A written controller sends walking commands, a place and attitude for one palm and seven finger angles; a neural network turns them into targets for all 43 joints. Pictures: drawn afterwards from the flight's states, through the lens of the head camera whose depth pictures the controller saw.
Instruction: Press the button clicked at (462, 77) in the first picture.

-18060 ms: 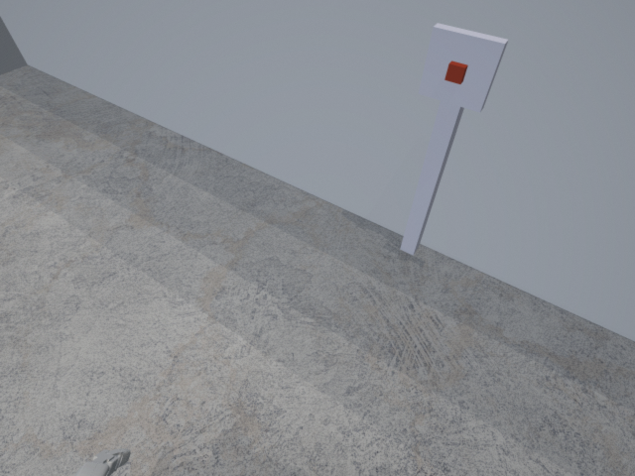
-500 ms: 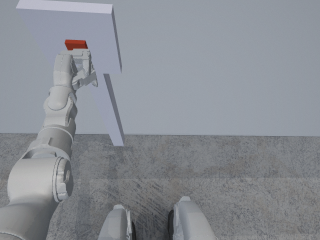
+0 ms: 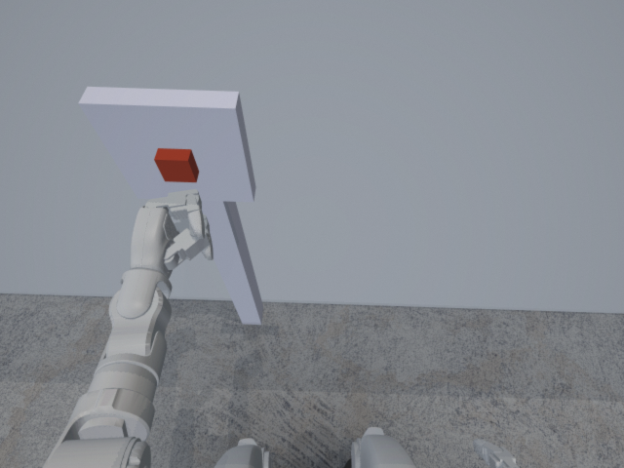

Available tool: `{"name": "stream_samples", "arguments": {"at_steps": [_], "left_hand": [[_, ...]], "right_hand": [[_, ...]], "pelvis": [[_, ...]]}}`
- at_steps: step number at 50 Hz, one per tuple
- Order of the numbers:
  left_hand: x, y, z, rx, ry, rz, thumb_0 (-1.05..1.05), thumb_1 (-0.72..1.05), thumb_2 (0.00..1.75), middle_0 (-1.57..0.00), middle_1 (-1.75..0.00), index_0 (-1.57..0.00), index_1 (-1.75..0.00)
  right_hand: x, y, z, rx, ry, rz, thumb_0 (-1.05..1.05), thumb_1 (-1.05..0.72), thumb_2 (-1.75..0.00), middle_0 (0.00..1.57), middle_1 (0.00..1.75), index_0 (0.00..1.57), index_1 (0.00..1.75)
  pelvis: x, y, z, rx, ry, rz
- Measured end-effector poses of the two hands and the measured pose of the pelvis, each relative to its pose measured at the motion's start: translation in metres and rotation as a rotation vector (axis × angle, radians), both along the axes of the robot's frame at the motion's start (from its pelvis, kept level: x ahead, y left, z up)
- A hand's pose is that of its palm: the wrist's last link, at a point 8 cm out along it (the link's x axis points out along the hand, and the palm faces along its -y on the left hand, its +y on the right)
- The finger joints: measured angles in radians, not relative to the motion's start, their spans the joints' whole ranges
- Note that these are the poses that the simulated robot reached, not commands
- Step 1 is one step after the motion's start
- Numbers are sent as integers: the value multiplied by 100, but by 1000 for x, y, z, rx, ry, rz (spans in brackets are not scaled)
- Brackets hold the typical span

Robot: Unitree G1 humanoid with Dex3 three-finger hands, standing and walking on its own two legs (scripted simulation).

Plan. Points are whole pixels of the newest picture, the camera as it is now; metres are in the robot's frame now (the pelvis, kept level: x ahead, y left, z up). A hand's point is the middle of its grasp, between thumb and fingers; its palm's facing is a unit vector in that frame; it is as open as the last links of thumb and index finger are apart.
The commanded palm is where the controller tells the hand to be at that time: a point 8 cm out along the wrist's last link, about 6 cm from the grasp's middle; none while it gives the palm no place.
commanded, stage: pull the fist back off the button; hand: left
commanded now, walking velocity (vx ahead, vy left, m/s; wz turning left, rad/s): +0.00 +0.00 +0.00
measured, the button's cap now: (178, 163) +0.49 +0.18 +0.08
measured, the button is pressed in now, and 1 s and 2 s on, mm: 0 0 0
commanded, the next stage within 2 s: draw the hand back to the body in 0.28 s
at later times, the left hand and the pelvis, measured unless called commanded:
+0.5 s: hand (190, 262) +0.35 +0.14 +0.06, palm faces -0.06 -1.00 -0.05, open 3.1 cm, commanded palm +0.31 +0.21 +0.07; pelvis +0.00 -0.01 +0.00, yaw +1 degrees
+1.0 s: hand (101, 317) +0.26 +0.19 +0.14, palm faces +0.11 -0.97 -0.21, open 3.1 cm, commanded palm +0.22 +0.24 +0.15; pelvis +0.00 +0.00 +0.04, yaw +2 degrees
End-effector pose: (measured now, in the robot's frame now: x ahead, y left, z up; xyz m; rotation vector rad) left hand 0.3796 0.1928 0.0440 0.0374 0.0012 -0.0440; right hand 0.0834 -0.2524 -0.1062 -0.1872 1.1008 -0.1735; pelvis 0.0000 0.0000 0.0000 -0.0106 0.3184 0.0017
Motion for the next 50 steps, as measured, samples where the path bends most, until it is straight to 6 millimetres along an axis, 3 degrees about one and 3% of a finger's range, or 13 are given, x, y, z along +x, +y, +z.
{"name": "stream_samples", "arguments": {"at_steps": [6,12,21,25,34,45,50], "left_hand": [[-29,7,2,2,-14,4,1,90,90,-130,-150,-131,-150],[-43,0,0,1,-8,-21,1,90,90,-130,-150,-131,-150],[-39,2,4,6,-19,-10,1,90,90,-130,-150,-130,-150],[-47,6,19,9,-33,-13,1,90,90,-130,-150,-130,-150],[-92,23,51,14,-26,4,1,90,90,-130,-150,-130,-150],[-133,35,84,19,-53,3,1,90,90,-130,-150,-130,-150],[-148,45,102,170,-10,159,1,89,90,-130,-150,-131,-150]], "right_hand": [[33,0,5,-2,-67,42,1,-90,-90,20,30,20,30],[58,2,5,-7,-121,84,1,-90,-90,20,30,20,30],[60,4,5,-4,-157,92,1,-90,-90,20,30,20,30],[49,4,8,13,-153,63,1,-90,-90,20,30,20,30],[40,4,29,21,-188,50,1,-90,-90,20,30,20,30],[79,11,64,6,-380,97,1,-90,-90,20,30,20,30],[97,22,81,-6,-431,113,1,-90,-90,20,30,20,30]], "pelvis": [[6,-3,2,-1,-18,16],[5,-5,0,-1,-28,32],[-2,-9,-3,3,-38,32],[-1,-9,2,5,-59,22],[1,-8,21,7,-134,23],[0,-5,33,4,-212,34],[3,-4,44,8,-261,29]]}}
